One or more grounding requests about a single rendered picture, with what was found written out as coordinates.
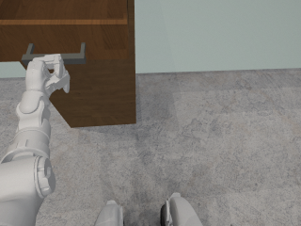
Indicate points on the robot left upper arm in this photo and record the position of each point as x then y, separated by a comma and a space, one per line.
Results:
24, 184

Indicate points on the left robot shin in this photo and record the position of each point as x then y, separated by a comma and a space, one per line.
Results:
111, 202

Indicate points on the right robot shin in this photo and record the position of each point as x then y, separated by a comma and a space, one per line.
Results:
176, 194

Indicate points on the left robot hand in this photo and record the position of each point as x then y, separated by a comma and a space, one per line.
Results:
38, 78

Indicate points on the cabinet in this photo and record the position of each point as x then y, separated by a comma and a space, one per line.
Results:
102, 91

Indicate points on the robot shin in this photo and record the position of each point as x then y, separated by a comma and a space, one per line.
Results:
111, 202
176, 194

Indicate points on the robot left forearm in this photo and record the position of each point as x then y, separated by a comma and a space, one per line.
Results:
33, 132

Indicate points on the handle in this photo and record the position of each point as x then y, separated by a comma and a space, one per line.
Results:
68, 58

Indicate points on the drawer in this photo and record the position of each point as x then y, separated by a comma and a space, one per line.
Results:
60, 27

